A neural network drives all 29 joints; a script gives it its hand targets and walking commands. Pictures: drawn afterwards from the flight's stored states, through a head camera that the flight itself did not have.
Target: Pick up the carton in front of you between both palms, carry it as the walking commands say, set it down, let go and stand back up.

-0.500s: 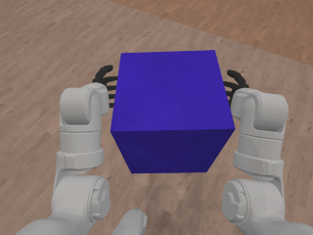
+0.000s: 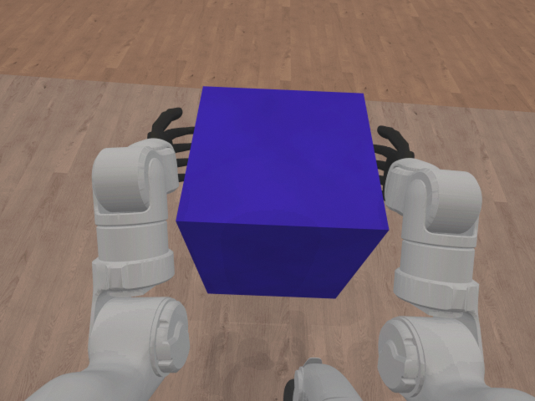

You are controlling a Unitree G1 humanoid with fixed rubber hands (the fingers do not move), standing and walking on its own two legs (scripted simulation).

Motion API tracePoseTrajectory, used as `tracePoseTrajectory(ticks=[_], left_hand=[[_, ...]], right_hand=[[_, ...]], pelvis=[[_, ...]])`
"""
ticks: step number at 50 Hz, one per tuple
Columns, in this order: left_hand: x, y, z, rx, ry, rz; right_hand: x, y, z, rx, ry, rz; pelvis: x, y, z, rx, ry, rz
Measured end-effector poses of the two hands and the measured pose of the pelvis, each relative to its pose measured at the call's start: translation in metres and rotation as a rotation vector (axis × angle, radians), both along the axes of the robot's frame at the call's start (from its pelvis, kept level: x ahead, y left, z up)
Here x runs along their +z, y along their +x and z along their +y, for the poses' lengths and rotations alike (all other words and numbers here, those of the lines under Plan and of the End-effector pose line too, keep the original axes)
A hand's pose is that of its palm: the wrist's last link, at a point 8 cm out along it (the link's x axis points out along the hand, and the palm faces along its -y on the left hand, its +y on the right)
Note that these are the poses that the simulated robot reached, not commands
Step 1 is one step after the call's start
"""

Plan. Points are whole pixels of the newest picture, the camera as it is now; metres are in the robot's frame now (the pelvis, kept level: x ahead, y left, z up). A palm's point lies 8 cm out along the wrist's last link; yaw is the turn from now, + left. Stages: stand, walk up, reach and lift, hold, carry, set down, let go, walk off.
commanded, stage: carry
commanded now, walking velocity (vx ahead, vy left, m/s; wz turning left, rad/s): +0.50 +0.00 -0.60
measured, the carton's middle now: (276, 204) +0.38 -0.01 +0.08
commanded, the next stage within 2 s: none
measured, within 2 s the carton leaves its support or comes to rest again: neither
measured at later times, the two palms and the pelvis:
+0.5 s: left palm (210, 23) +0.71 +0.10 +0.19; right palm (374, 43) +0.67 -0.20 +0.19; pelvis +0.32 +0.00 +0.02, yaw -6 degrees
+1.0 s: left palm out of the picture +0.92 +0.17 +0.24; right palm out of the picture +0.99 -0.13 +0.24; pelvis +0.59 -0.04 +0.07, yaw +8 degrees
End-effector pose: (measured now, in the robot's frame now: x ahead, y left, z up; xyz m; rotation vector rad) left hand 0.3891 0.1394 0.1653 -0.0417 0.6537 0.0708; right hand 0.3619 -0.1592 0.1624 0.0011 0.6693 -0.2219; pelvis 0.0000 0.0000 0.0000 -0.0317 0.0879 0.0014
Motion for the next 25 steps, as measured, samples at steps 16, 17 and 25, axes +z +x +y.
tracePoseTrajectory(ticks=[16,17,25], left_hand=[[-0.005,0.189,-0.03,-0.028,0.052,0.055],[0.0,0.204,-0.032,-0.032,0.046,0.039],[0.022,0.326,-0.044,-0.098,0.029,-0.013]], right_hand=[[-0.004,0.193,-0.03,-0.023,0.077,0.05],[0.0,0.205,-0.031,-0.032,0.077,0.033],[0.023,0.304,-0.041,-0.082,0.03,-0.016]], pelvis=[[0.019,0.192,-0.013,-0.15,0.015,-0.017],[0.02,0.205,-0.012,-0.15,0.017,-0.016],[0.019,0.32,0.003,-0.115,0.064,-0.027]])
